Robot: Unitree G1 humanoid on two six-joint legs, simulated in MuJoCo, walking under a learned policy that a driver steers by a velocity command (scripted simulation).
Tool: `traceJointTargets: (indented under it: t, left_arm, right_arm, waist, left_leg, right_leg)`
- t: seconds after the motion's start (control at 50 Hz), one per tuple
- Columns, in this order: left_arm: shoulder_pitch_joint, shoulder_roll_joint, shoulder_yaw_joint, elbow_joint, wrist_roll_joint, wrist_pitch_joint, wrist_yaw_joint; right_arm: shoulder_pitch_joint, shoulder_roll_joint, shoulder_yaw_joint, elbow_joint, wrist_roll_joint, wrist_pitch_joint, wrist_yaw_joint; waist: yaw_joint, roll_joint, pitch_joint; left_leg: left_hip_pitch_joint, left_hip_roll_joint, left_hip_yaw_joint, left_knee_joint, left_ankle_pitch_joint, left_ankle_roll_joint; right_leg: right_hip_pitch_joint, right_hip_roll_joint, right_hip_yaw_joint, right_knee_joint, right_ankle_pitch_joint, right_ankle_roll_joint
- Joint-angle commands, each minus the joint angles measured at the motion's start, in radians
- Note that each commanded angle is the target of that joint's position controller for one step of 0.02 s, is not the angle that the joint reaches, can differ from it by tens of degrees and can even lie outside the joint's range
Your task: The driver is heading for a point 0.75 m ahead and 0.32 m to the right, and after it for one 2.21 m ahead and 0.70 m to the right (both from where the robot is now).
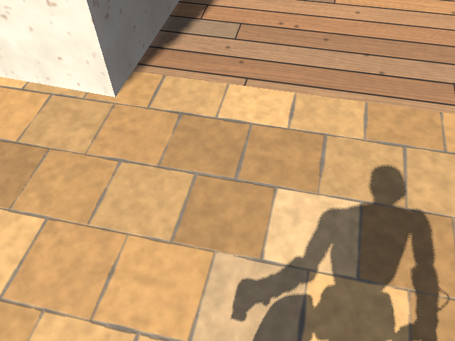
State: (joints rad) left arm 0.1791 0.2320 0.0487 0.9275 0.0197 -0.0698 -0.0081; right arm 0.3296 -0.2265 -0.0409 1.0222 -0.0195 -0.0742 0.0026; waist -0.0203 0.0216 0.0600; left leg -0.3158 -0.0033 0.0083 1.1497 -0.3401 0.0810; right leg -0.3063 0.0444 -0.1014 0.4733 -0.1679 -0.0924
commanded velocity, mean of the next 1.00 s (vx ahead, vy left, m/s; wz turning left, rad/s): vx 0.50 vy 0.00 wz -0.49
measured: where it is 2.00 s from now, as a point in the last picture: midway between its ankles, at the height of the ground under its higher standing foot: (336, 249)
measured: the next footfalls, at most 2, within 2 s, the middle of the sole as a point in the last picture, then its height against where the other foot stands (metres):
left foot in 0.40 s outside the picture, level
right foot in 0.92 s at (308, 312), level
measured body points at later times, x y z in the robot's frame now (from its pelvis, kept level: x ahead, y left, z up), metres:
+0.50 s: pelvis +0.26 +0.03 +0.00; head +0.29 +0.04 +0.45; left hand +0.32 +0.30 -0.15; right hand +0.38 -0.25 -0.10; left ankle +0.35 +0.11 -0.73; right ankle +0.12 -0.06 -0.66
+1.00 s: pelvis +0.48 -0.09 -0.02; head +0.51 -0.12 +0.43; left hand +0.77 +0.02 -0.12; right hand +0.34 -0.31 -0.16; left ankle +0.39 +0.10 -0.65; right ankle +0.51 -0.17 -0.73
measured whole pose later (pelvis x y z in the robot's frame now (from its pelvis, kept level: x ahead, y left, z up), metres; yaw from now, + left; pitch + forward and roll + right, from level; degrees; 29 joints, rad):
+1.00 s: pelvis +0.48 -0.09 -0.02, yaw -33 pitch +1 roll +1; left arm 0.07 0.26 0.06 0.77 0.04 -0.02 -0.03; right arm 0.36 -0.23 -0.05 0.91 -0.02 -0.05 0.00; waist -0.05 0.00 0.07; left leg -0.20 0.10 0.13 1.09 -0.47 -0.02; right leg -0.43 0.07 -0.09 0.62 -0.21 -0.14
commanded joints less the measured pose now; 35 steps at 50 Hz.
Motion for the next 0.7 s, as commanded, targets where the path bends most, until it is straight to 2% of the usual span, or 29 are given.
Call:
traceJointTargets:
  t: [0.02,0.06,0.1,0.16,0.22,0.28,0.32,0.34,0.36,0.38,0.4,0.42,0.44,0.46,0.48,0.5,0.52,0.54,0.6,0.7]
  left_arm:
    - [0.107,0.054,0.007,0.020,-0.010,-0.019,0.003]
    - [0.153,0.086,0.015,0.041,-0.017,-0.028,0.006]
    - [0.177,0.115,0.023,0.047,-0.017,-0.027,0.009]
    - [0.220,0.111,0.024,0.052,-0.015,-0.019,0.008]
    - [0.275,0.119,0.029,0.058,-0.012,-0.015,0.008]
    - [0.308,0.124,0.033,0.057,-0.005,-0.008,0.012]
    - [0.295,0.139,0.041,0.047,0.001,-0.003,0.018]
    - [0.272,0.149,0.047,0.038,0.002,-0.001,0.021]
    - [0.246,0.162,0.052,0.028,0.002,0.000,0.022]
    - [0.225,0.166,0.055,0.021,-0.003,-0.003,0.018]
    - [0.219,0.134,0.049,0.005,-0.012,-0.009,0.011]
    - [0.251,0.050,0.031,-0.043,-0.042,-0.012,0.010]
    - [0.308,0.073,0.038,-0.056,-0.032,-0.003,0.012]
    - [0.292,0.111,0.045,-0.025,-0.012,0.014,0.016]
    - [0.232,0.098,0.044,-0.027,-0.002,0.017,0.003]
    - [0.204,0.076,0.042,-0.035,0.000,0.021,-0.005]
    - [0.184,0.076,0.044,-0.044,0.013,0.032,-0.014]
    - [0.182,0.067,0.042,-0.046,0.018,0.045,-0.021]
    - [0.106,0.060,0.039,-0.086,0.016,0.064,-0.037]
    - [-0.068,0.048,0.022,-0.158,0.014,0.067,-0.059]
  right_arm:
    - [0.024,-0.052,-0.014,-0.055,-0.025,0.008,0.012]
    - [-0.006,-0.039,-0.011,-0.074,-0.028,0.021,0.019]
    - [-0.095,-0.044,-0.009,-0.111,-0.026,0.029,0.020]
    - [-0.241,-0.051,-0.005,-0.166,-0.016,0.030,0.020]
    - [-0.341,-0.052,0.000,-0.206,-0.006,0.027,0.018]
    - [-0.413,-0.063,0.003,-0.246,0.001,0.021,0.015]
    - [-0.414,-0.080,0.000,-0.265,0.004,0.011,0.014]
    - [-0.380,-0.092,-0.004,-0.263,0.005,0.005,0.012]
    - [-0.318,-0.105,-0.010,-0.251,0.005,-0.002,0.008]
    - [-0.201,-0.124,-0.021,-0.217,0.002,-0.013,0.000]
    - [-0.055,-0.180,-0.041,-0.186,-0.018,-0.029,-0.014]
    - [0.065,-0.276,-0.062,-0.195,-0.042,-0.030,-0.026]
    - [0.023,-0.288,-0.069,-0.190,-0.031,-0.009,-0.023]
    - [-0.066,-0.182,-0.046,-0.217,-0.023,0.001,-0.019]
    - [-0.122,-0.112,-0.030,-0.225,-0.013,-0.001,-0.015]
    - [-0.143,-0.088,-0.022,-0.223,-0.014,-0.005,-0.015]
    - [-0.128,-0.079,-0.018,-0.209,-0.011,-0.013,-0.019]
    - [-0.113,-0.080,-0.019,-0.198,-0.008,-0.021,-0.019]
    - [-0.056,-0.094,-0.026,-0.174,0.004,-0.046,-0.013]
    - [-0.003,-0.099,-0.029,-0.149,-0.001,-0.045,-0.010]
  waist:
    - [-0.005,-0.081,-0.045]
    - [-0.014,-0.068,-0.039]
    - [-0.005,-0.067,-0.008]
    - [0.033,-0.074,0.024]
    - [0.072,-0.084,0.012]
    - [0.096,-0.095,0.006]
    - [0.084,-0.105,0.001]
    - [0.062,-0.109,-0.007]
    - [0.032,-0.111,-0.025]
    - [-0.021,-0.078,-0.077]
    - [-0.077,0.005,-0.178]
    - [-0.095,0.173,-0.330]
    - [-0.034,0.297,-0.352]
    - [0.000,0.124,-0.209]
    - [0.003,0.031,-0.106]
    - [0.019,0.041,-0.064]
    - [0.027,0.076,-0.044]
    - [0.034,0.086,-0.042]
    - [0.037,0.069,-0.049]
    - [0.014,0.059,-0.003]
  left_leg:
    - [-0.194,0.085,-0.038,-0.023,0.062,-0.021]
    - [-0.207,0.087,-0.017,-0.084,0.079,-0.052]
    - [-0.254,0.096,-0.001,-0.177,0.138,-0.083]
    - [-0.286,0.091,0.008,-0.352,0.244,-0.113]
    - [-0.279,0.069,0.009,-0.459,0.313,-0.119]
    - [-0.277,0.052,0.001,-0.519,0.303,-0.116]
    - [-0.230,0.043,-0.014,-0.567,0.260,-0.102]
    - [-0.165,0.035,-0.017,-0.602,0.227,-0.092]
    - [-0.065,0.018,-0.011,-0.637,0.192,-0.079]
    - [0.097,-0.001,0.002,-0.702,0.197,-0.061]
    - [0.313,0.098,-0.092,-0.737,0.148,-0.022]
    - [0.571,0.371,-0.423,-0.796,-0.039,0.036]
    - [0.569,0.463,-0.725,-0.905,-0.089,0.110]
    - [0.441,0.426,-0.607,-0.905,-0.181,0.102]
    - [0.317,0.368,-0.454,-0.923,-0.120,0.085]
    - [0.243,0.323,-0.335,-0.949,-0.006,0.060]
    - [0.205,0.295,-0.253,-0.962,0.089,0.050]
    - [0.190,0.275,-0.192,-0.969,0.166,0.045]
    - [0.216,0.278,-0.089,-0.987,0.330,0.061]
    - [0.240,0.252,0.066,-1.008,0.413,0.062]
  right_leg:
    - [0.177,-0.254,0.337,-0.282,0.173,-0.136]
    - [0.158,-0.237,0.312,-0.298,0.227,-0.153]
    - [0.137,-0.224,0.303,-0.328,0.190,-0.162]
    - [0.142,-0.199,0.302,-0.341,0.163,-0.148]
    - [0.194,-0.193,0.310,-0.306,0.219,-0.135]
    - [0.254,-0.203,0.338,-0.248,0.289,-0.132]
    - [0.274,-0.215,0.367,-0.203,0.328,-0.117]
    - [0.261,-0.217,0.377,-0.174,0.343,-0.101]
    - [0.235,-0.210,0.382,-0.124,0.375,-0.085]
    - [0.198,-0.171,0.361,0.000,0.417,-0.065]
    - [0.099,-0.095,0.305,0.225,0.329,-0.041]
    - [-0.137,0.022,0.190,0.526,-0.059,-0.003]
    - [-0.307,0.057,0.163,0.686,-0.380,-0.006]
    - [-0.345,-0.027,0.190,0.759,-0.306,-0.014]
    - [-0.335,-0.061,0.186,0.739,-0.223,-0.007]
    - [-0.308,-0.088,0.177,0.702,-0.176,0.002]
    - [-0.296,-0.107,0.171,0.678,-0.156,0.014]
    - [-0.285,-0.111,0.161,0.680,-0.135,0.024]
    - [-0.344,-0.123,0.148,0.670,-0.060,0.040]
    - [-0.400,-0.131,0.105,0.463,0.099,0.060]
Velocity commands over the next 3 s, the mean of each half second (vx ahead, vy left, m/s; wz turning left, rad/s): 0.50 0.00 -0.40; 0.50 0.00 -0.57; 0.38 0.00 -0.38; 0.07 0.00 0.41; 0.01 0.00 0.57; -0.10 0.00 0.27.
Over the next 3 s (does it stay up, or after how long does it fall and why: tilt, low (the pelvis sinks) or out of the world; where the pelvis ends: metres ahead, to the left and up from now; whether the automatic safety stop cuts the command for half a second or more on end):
stays up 0.67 -0.28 0.00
